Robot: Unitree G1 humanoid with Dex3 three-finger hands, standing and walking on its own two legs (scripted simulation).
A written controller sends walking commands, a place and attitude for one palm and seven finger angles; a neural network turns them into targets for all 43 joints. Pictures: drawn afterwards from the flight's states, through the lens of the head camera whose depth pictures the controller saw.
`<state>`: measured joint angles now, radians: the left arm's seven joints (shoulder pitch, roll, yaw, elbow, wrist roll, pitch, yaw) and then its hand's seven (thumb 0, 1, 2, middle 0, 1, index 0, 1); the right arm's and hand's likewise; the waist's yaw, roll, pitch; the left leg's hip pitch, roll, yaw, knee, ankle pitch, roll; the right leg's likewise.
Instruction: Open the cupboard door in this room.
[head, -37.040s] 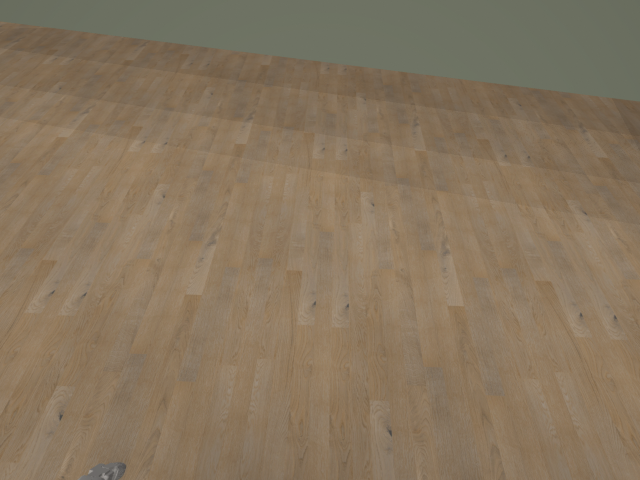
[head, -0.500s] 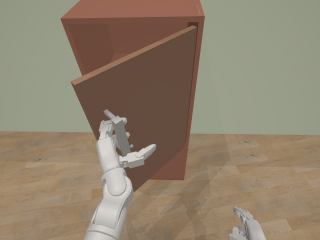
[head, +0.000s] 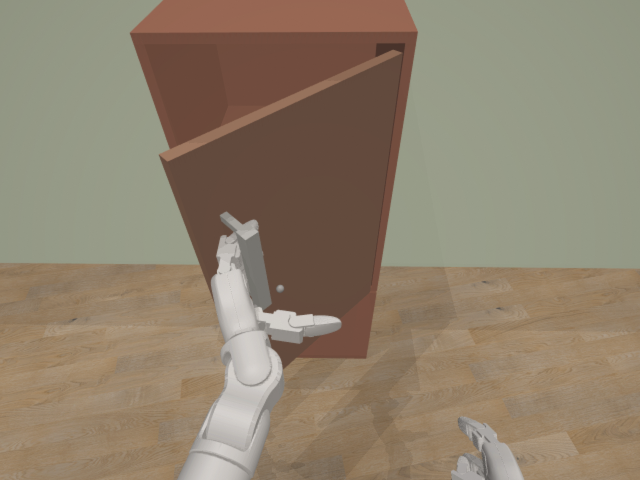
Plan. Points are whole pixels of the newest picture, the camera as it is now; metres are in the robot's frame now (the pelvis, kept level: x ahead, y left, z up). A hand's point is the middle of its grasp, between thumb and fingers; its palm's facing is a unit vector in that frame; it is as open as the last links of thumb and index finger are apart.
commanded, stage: slide the hand sideways off the handle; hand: left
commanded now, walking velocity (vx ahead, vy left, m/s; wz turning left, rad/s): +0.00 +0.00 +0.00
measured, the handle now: (246, 263) +0.37 +0.13 +0.09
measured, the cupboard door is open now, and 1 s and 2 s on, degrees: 46 46 46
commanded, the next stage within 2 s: draw the hand back to the body in 1.18 s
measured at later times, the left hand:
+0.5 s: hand (255, 323) +0.28 +0.10 +0.08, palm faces -0.02 -1.00 -0.03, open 16.3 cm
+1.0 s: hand (207, 353) +0.24 +0.15 +0.08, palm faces +0.04 -1.00 -0.06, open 16.2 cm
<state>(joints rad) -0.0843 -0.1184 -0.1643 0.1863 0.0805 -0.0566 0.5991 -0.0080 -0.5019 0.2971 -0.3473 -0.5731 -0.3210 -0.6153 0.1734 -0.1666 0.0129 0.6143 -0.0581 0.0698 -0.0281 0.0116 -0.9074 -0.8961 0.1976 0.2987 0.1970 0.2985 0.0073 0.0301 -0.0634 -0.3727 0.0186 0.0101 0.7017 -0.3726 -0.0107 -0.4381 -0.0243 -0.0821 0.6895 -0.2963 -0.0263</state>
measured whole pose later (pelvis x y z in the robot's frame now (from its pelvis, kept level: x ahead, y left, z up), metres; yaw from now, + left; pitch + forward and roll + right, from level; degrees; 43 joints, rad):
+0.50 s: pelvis +0.00 +0.01 +0.00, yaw -1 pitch +2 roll +0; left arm 0.11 0.08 -0.09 0.04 -0.08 -0.15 0.04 -0.01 -0.50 0.30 -0.17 -0.31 -0.16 -0.31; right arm 0.23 -0.20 0.04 0.54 0.00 -0.05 -0.03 0.01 -0.91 -0.90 0.20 0.30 0.20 0.30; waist 0.01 0.02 -0.04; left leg -0.36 0.02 0.03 0.70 -0.38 0.00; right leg -0.43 -0.02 -0.06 0.70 -0.30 -0.02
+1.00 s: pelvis +0.02 -0.01 -0.01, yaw +0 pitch +4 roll +0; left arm 0.37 0.16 0.05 -0.16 -0.18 -0.20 -0.11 -0.01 -0.50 0.30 -0.17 -0.31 -0.18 -0.31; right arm 0.24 -0.23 0.03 0.53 0.02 -0.14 -0.05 0.01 -0.91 -0.90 0.20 0.30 0.20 0.30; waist 0.02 0.04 -0.06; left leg -0.41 0.03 -0.01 0.76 -0.43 -0.02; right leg -0.47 -0.01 -0.10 0.75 -0.36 -0.03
